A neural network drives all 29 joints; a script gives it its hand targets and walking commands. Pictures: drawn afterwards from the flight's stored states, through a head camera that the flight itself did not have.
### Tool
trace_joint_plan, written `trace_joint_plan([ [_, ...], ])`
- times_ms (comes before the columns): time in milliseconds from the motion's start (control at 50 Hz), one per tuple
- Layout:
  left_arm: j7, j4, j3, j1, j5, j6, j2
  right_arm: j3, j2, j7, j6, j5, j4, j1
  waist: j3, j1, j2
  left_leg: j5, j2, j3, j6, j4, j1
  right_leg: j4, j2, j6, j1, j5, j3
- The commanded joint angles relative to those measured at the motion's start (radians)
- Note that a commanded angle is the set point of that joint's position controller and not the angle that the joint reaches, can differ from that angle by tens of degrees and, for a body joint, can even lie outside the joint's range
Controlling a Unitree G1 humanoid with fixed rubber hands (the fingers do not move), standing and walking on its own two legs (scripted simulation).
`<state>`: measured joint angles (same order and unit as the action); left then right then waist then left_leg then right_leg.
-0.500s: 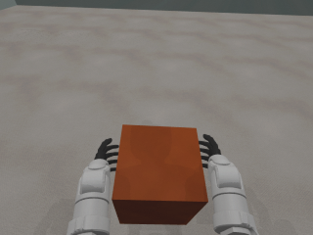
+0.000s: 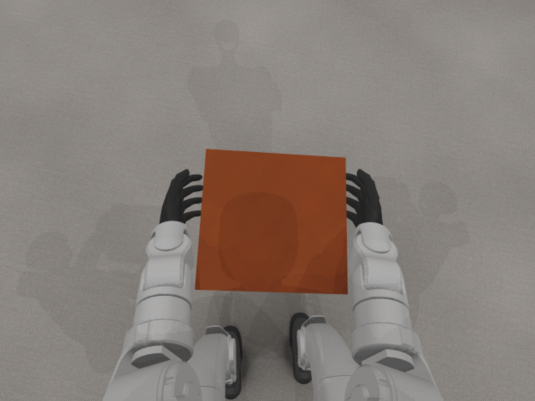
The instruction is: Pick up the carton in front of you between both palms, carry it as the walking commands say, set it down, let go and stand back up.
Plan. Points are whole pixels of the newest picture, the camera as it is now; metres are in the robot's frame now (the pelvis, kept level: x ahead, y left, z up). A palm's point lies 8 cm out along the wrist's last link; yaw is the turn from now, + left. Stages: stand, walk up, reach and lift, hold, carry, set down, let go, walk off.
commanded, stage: set down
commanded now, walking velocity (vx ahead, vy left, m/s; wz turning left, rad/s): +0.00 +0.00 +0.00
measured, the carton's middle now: (267, 229) +0.37 -0.01 -0.16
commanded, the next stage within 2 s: none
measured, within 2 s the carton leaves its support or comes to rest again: neither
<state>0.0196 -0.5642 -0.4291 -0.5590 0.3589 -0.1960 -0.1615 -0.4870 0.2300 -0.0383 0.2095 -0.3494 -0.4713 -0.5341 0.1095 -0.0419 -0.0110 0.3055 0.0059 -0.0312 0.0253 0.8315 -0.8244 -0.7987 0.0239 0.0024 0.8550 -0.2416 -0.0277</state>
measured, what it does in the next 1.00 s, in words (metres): lowers itself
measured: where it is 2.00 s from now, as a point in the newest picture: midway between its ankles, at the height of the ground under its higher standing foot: (268, 367)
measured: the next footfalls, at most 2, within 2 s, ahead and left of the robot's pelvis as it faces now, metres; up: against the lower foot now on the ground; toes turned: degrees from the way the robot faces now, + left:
none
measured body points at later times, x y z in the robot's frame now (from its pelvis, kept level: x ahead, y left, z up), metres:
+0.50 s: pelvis -0.03 +0.00 -0.14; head +0.20 +0.01 +0.25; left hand +0.44 +0.13 -0.22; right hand +0.40 -0.16 -0.21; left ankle +0.05 +0.11 -0.69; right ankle +0.08 -0.13 -0.69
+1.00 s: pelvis -0.05 +0.00 -0.26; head +0.25 +0.03 +0.07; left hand +0.48 +0.12 -0.38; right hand +0.41 -0.17 -0.38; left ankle +0.05 +0.11 -0.69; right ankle +0.08 -0.13 -0.69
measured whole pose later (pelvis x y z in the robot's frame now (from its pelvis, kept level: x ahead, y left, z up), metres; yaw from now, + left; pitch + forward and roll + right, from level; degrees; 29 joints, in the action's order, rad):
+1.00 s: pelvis -0.05 +0.00 -0.26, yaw +0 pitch +47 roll -4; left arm 0.04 -0.91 -0.24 -1.15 0.20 -0.24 0.14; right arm -0.58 0.17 -0.18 0.23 -0.17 -0.54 -0.92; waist -0.10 -0.08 -0.02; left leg 0.52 0.04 0.02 0.03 1.87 -2.16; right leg -1.80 -0.01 -0.04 2.15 -0.46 0.00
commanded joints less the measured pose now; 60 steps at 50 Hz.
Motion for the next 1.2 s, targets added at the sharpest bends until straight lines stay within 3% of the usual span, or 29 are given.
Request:
trace_joint_plan([
  [0,-0.206,0.010,0.605,-0.544,-0.177,0.105,-0.783,0.603,0.753,0.218,-0.092,0.147,-0.042,-0.494,-0.960,-0.021,-0.020,-0.415,0.126,0.110,-0.019,0.068,0.164,-0.134,-0.146,-0.013,-0.287,0.418,0.069],
  [40,-0.193,0.034,0.663,-0.561,-0.207,0.104,-0.795,0.648,0.754,0.220,-0.094,0.172,-0.008,-0.517,-1.092,-0.025,-0.023,-0.460,0.127,0.113,-0.029,0.132,0.161,-0.193,-0.157,-0.019,-0.187,0.408,0.054],
  [100,-0.180,0.020,0.669,-0.571,-0.209,0.065,-0.807,0.676,0.768,0.239,-0.058,0.206,0.009,-0.563,-1.129,-0.015,-0.007,-0.397,0.127,0.109,-0.038,0.193,0.142,-0.245,-0.171,-0.029,0.012,0.282,0.030],
  [180,-0.204,-0.020,0.636,-0.639,-0.196,-0.019,-0.857,0.612,0.796,0.275,0.023,0.190,-0.066,-0.607,-1.045,-0.025,-0.052,-0.088,0.135,0.095,-0.041,0.220,-0.057,-0.312,-0.177,-0.012,0.166,0.045,0.009],
  [260,-0.245,-0.081,0.594,-0.703,-0.194,-0.082,-0.851,0.516,0.811,0.284,0.085,0.155,-0.137,-0.633,-1.000,-0.055,-0.080,0.033,0.135,0.090,-0.039,0.266,-0.212,-0.363,-0.171,-0.005,0.273,-0.018,0.005],
  [400,-0.245,-0.163,0.528,-0.779,-0.191,-0.067,-0.810,0.488,0.833,0.255,0.086,0.169,-0.156,-0.731,-1.082,-0.045,-0.073,-0.021,0.151,0.058,-0.027,0.409,-0.423,-0.486,-0.175,-0.024,0.375,0.035,0.006],
  [560,-0.225,-0.199,0.527,-0.846,-0.212,-0.037,-0.747,0.519,0.819,0.191,0.060,0.217,-0.128,-0.810,-1.208,-0.032,-0.044,-0.029,0.162,0.040,-0.019,0.566,-0.566,-0.626,-0.186,-0.051,0.482,0.056,-0.010],
  [820,-0.204,-0.243,0.562,-1.001,-0.265,-0.020,-0.651,0.519,0.749,0.112,0.029,0.273,-0.086,-0.965,-1.264,-0.058,-0.091,0.021,0.161,0.033,-0.018,0.763,-0.719,-0.822,-0.186,-0.063,0.633,0.015,-0.038],
  [1020,-0.189,-0.342,0.534,-1.100,-0.271,-0.013,-0.562,0.442,0.656,0.095,0.003,0.279,-0.103,-1.079,-1.217,-0.076,-0.123,0.042,0.147,0.045,-0.008,0.876,-0.798,-0.953,-0.173,-0.071,0.791,-0.024,-0.071],
  [1180,-0.181,-0.397,0.574,-1.185,-0.319,0.006,-0.490,0.416,0.570,0.083,-0.028,0.316,-0.114,-1.154,-1.192,-0.110,-0.155,0.013,0.127,0.061,-0.008,0.973,-0.808,-1.061,-0.150,-0.076,0.863,-0.008,-0.092],
])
